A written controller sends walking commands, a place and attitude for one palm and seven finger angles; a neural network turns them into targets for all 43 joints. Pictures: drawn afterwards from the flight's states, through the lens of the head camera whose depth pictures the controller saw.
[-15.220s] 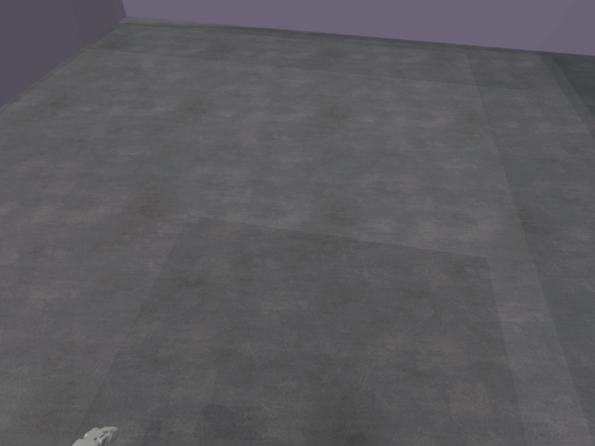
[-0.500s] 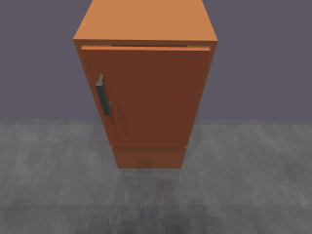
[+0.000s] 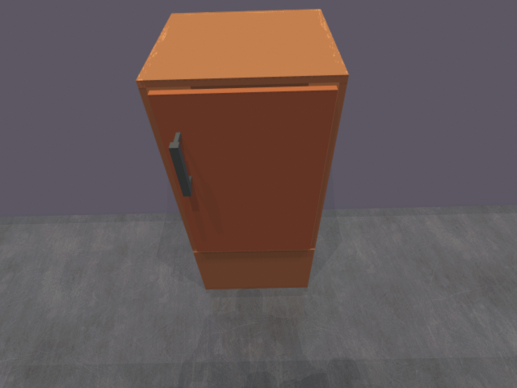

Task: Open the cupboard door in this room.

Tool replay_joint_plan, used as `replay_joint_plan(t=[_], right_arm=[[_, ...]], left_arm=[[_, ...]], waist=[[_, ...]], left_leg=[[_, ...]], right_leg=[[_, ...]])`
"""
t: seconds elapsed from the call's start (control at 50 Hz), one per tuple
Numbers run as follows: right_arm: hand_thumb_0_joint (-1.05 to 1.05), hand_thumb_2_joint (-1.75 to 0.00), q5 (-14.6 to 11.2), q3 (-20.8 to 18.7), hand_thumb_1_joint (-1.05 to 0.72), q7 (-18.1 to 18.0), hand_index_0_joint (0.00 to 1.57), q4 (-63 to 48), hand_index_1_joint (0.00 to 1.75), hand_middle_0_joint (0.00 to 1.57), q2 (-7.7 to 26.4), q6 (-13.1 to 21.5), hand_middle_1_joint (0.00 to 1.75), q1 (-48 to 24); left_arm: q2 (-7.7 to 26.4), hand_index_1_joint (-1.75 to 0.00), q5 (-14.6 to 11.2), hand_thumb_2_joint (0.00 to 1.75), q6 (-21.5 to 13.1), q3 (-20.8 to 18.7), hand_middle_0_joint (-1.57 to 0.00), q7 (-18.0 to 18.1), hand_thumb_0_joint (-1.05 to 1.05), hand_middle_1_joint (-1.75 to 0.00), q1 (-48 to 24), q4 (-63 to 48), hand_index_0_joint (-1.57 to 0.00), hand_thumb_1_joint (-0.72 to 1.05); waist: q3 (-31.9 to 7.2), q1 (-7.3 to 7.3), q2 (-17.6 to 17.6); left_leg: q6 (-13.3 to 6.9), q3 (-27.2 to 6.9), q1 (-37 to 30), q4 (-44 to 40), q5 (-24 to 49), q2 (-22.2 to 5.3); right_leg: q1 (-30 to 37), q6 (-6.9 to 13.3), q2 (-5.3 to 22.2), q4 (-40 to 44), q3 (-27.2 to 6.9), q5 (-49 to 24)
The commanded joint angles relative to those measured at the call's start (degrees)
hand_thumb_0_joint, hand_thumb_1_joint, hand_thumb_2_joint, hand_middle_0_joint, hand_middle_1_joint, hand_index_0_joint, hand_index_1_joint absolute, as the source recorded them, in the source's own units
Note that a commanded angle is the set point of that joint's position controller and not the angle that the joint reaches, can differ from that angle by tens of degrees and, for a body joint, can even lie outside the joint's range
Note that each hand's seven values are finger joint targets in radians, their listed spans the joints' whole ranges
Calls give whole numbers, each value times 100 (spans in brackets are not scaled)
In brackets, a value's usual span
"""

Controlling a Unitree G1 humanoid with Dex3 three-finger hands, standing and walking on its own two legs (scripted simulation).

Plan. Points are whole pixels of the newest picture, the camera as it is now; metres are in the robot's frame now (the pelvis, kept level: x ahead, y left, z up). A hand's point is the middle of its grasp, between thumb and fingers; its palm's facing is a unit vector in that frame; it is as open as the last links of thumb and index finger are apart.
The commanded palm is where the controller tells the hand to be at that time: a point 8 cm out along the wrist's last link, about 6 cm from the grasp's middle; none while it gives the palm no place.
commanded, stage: come to a stop and stand still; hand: left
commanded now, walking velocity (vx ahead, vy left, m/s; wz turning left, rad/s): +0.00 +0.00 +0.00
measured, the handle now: (182, 165) +0.59 +0.22 -0.02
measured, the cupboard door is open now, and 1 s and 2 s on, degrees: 0 0 0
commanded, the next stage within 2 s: look again from close up in 0.62 s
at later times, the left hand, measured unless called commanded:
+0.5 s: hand out of the picture +0.03 +0.15 -0.17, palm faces +0.03 -0.98 -0.22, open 7.3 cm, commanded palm none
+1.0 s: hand out of the picture +0.04 +0.15 -0.17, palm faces +0.05 -0.98 -0.21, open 7.4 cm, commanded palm none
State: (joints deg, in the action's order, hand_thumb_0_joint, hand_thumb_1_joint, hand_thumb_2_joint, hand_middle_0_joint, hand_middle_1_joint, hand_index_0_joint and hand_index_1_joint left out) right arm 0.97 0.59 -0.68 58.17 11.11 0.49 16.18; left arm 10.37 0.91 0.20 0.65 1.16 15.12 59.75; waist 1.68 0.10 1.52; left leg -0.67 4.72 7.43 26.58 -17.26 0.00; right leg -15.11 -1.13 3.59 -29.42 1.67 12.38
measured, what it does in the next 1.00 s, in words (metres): stands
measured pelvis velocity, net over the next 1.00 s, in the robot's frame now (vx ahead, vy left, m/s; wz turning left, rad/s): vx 0.02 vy -0.03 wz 0.02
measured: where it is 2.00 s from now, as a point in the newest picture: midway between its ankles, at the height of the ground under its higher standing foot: outside the picture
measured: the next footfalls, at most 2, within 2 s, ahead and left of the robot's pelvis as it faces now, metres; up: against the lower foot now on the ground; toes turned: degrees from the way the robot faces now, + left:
none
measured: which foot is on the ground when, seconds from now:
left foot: down 0.00-1.00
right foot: down 0.00-1.00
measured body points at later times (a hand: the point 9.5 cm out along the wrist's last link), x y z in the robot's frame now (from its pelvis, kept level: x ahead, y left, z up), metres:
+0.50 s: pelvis +0.02 -0.03 +0.00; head +0.04 -0.04 +0.45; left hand +0.03 +0.20 -0.15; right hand +0.01 -0.24 -0.17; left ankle -0.03 +0.11 -0.74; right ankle +0.04 -0.13 -0.74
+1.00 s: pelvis +0.02 -0.03 +0.00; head +0.04 -0.04 +0.45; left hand +0.04 +0.20 -0.16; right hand +0.02 -0.25 -0.16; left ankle -0.03 +0.11 -0.74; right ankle +0.04 -0.13 -0.74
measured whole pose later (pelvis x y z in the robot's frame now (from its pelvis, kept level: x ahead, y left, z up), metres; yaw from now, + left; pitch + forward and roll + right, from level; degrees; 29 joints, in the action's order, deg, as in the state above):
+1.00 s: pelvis +0.02 -0.03 +0.00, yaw +1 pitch -1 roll +1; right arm 0.8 0.6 -1.6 64.3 8.2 1.1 16.3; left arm 9.6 0.7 -0.7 -0.5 1.4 14.0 63.0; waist 3.0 0.4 0.0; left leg 2.2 2.6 6.0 25.5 -18.2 -2.8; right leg -13.5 1.4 1.1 -29.3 4.2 14.7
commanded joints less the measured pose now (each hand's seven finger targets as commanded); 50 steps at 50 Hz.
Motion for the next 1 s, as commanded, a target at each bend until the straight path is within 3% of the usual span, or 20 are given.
replay_joint_plan(t=[0.0,0.12,0.24,0.46,0.68,0.86,0.92,0.98], right_arm=[[0,-90,4,-105,-90,-37,20,-99,30,20,526,93,30,304],[0,-90,-15,-79,-90,-64,20,170,30,20,409,128,30,437],[0,-90,-21,-75,-90,-96,20,381,30,20,304,129,30,527],[0,-90,-22,-97,-90,-118,20,508,30,20,170,102,30,544],[0,-90,-4,-101,-90,-129,20,511,30,20,229,114,30,455],[0,-90,-3,-107,-90,-126,20,492,30,20,235,111,30,427],[0,-90,-3,-107,-90,-128,20,503,30,20,263,129,30,460],[0,-90,-5,-107,-90,-134,20,508,30,20,256,124,30,441]], left_arm=[[654,-30,-8,90,-121,-143,-20,21,0,-30,92,-197,-20,90],[611,-30,-19,90,-175,-154,-20,38,0,-30,206,-4,-20,90],[527,-30,-27,90,-187,-162,-20,55,0,-30,238,145,-20,90],[505,-30,-16,90,-192,-192,-20,65,0,-30,209,204,-20,90],[523,-30,-16,90,-176,-217,-20,55,0,-30,122,139,-20,90],[537,-30,-9,90,-169,-229,-20,48,0,-30,108,124,-20,90],[578,-30,-19,90,-179,-237,-20,45,0,-30,116,113,-20,90],[557,-30,-16,90,-178,-236,-20,46,0,-30,124,125,-20,90]], waist=[[314,-39,-253],[85,-24,-281],[118,-19,-200],[155,-22,-330],[195,-4,-80],[222,7,-250],[69,14,-144],[158,15,-130]], left_leg=[[-146,-594,763,-787,-225,-523],[-104,-469,535,-580,384,-538],[-63,-418,495,-515,590,-562],[-22,-372,441,-414,602,-556],[-18,-411,406,-483,842,-603],[-24,-417,415,-551,721,-602],[-20,-417,399,-528,815,-600],[-15,-421,415,-510,851,-599]], right_leg=[[139,294,241,625,-484,381],[348,331,319,497,-447,-386],[398,358,324,436,-416,-731],[408,389,334,538,-436,-824],[423,377,290,496,-358,-977],[421,372,287,574,-343,-765],[548,380,310,537,-341,-877],[502,384,303,535,-327,-949]])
